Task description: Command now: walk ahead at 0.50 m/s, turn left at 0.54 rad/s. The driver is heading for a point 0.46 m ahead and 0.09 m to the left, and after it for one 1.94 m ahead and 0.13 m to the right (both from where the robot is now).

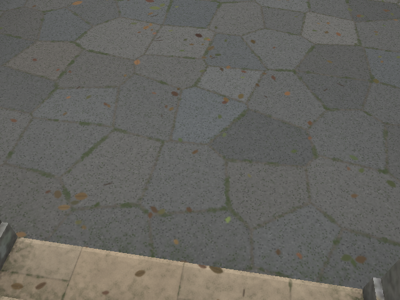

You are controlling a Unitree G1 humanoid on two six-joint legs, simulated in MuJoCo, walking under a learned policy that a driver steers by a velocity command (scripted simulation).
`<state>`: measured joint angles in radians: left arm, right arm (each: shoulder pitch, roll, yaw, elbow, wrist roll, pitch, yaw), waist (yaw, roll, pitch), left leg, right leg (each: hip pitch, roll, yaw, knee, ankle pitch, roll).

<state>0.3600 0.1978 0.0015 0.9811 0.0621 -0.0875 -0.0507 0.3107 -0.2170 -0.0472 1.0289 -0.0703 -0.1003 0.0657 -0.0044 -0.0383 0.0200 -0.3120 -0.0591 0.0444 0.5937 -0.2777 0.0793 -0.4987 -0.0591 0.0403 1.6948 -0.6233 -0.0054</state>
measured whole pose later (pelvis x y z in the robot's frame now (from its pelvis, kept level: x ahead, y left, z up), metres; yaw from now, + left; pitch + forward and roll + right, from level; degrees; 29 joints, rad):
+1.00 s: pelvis +0.55 +0.10 -0.29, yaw +16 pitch +1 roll -2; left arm 0.69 0.16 -0.01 1.15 0.08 -0.05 -0.11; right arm -0.05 -0.18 -0.01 0.87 -0.10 -0.08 0.08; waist 0.19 0.03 0.03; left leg -0.34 0.08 0.10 0.44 -0.13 0.02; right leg -0.16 -0.04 0.03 1.55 -0.81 0.01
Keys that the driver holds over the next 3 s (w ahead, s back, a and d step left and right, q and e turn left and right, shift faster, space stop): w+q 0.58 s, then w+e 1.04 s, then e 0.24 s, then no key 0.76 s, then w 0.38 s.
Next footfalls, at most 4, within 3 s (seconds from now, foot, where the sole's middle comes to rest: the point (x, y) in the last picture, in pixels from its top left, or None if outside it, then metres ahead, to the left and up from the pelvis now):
0.30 right None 0.31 -0.14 -0.92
0.92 left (140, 297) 0.63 0.24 -1.07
1.50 right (202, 233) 1.00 -0.02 -1.22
1.88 left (166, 191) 1.25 0.17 -1.22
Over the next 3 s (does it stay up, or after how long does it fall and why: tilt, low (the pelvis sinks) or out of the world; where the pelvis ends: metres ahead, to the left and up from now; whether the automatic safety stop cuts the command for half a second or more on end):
stays up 1.24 0.07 -0.45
